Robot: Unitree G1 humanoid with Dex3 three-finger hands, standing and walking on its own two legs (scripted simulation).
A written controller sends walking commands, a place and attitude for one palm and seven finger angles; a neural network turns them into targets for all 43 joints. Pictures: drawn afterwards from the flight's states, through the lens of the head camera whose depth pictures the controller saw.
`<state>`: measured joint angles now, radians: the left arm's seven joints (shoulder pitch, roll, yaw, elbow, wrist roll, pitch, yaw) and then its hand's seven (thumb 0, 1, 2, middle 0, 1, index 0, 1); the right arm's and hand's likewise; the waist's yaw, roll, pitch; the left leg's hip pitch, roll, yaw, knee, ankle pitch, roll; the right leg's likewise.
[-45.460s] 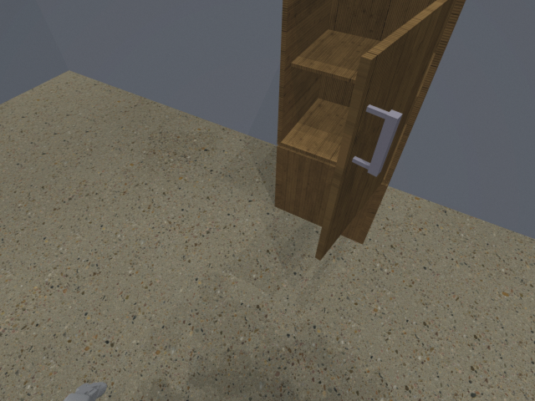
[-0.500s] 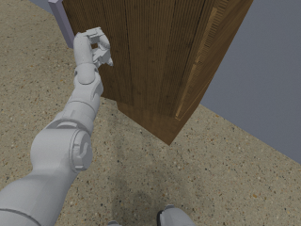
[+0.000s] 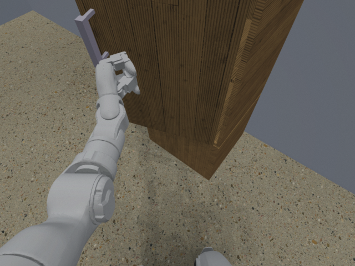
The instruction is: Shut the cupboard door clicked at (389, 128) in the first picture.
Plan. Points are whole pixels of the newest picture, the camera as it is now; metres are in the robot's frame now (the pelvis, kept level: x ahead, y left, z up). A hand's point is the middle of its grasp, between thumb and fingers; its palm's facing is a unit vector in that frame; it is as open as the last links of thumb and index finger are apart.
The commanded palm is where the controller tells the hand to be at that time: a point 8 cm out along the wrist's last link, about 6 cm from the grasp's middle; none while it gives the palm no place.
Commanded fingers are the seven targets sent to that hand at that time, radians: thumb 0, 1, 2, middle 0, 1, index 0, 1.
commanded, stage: draw the hand back to the body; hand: left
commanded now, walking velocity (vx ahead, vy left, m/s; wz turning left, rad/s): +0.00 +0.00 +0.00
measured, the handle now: (95, 40) +0.68 +0.16 +0.11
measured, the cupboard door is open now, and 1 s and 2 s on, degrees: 19 19 19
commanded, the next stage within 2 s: step back with the hand held close in 1.42 s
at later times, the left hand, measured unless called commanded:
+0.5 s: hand (66, 143) +0.33 +0.15 +0.16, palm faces +0.14 -0.97 -0.17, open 3.1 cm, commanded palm +0.29 +0.20 +0.17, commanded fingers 0.00 0.90 0.90 -0.92 -1.08 -0.92 -1.08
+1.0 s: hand out of the picture +0.20 +0.27 +0.19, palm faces +0.48 -0.79 -0.39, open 5.8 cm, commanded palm +0.14 +0.31 +0.21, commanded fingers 0.00 0.90 0.90 -0.23 -0.33 -0.23 -0.33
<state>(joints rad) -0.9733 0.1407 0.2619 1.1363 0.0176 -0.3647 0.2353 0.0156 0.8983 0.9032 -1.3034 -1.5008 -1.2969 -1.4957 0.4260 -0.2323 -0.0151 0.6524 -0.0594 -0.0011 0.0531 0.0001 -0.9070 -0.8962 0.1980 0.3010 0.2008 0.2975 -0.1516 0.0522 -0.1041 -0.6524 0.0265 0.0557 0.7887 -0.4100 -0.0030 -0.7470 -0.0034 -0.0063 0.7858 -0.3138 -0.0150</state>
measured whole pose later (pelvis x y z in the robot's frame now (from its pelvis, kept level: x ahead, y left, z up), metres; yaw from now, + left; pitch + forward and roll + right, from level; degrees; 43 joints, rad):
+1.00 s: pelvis +0.01 +0.01 +0.04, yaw +3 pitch -5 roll +0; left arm 0.40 0.33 0.30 -0.29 -0.05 -0.08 0.10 0.02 0.89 0.90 -0.50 -0.62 -0.50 -0.61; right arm 0.22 -0.22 0.03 0.64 0.01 -0.05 -0.08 0.01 -0.90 -0.90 0.20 0.30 0.20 0.30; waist 0.06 0.09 0.01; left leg -0.05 0.01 0.01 0.40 -0.28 0.00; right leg -0.12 -0.02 -0.06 0.41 -0.21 0.00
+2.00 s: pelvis -0.04 +0.02 +0.03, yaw +3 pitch +0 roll +0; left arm 0.54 0.44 0.44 -0.45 -0.05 -0.17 0.15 0.01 0.89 0.90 -0.22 -0.30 -0.21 -0.30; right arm 0.20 -0.23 -0.01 0.56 0.01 -0.02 -0.10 0.01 -0.90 -0.90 0.20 0.30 0.20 0.30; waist 0.01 0.01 0.00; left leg -0.32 -0.02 0.02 0.59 -0.29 0.03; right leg -0.37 -0.05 -0.04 0.56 -0.19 0.02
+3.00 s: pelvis -0.19 +0.00 +0.02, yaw +5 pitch +1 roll -3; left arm 0.49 0.39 0.46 -0.50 -0.06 -0.26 0.18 0.01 0.89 0.90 -0.21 -0.30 -0.20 -0.30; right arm 0.15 -0.15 0.01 0.65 -0.02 -0.15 -0.05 0.01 -0.90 -0.90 0.20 0.30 0.20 0.30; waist 0.07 0.02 -0.02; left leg -0.56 0.12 0.08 0.55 -0.07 0.00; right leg -0.22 0.06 0.00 0.58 -0.38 -0.01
